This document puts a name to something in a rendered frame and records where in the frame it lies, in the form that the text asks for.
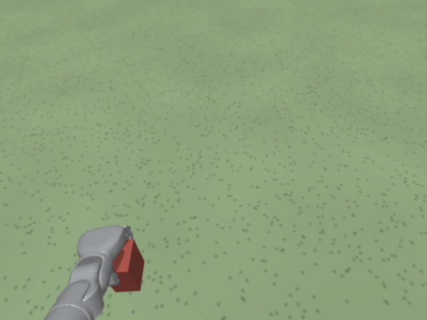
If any left robot hand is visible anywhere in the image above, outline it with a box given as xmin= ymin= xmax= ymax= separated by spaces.
xmin=77 ymin=225 xmax=133 ymax=287

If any carton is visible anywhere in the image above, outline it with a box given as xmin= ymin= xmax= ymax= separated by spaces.
xmin=111 ymin=239 xmax=144 ymax=292

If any left robot arm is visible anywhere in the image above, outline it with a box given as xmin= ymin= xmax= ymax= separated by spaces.
xmin=44 ymin=252 xmax=113 ymax=320

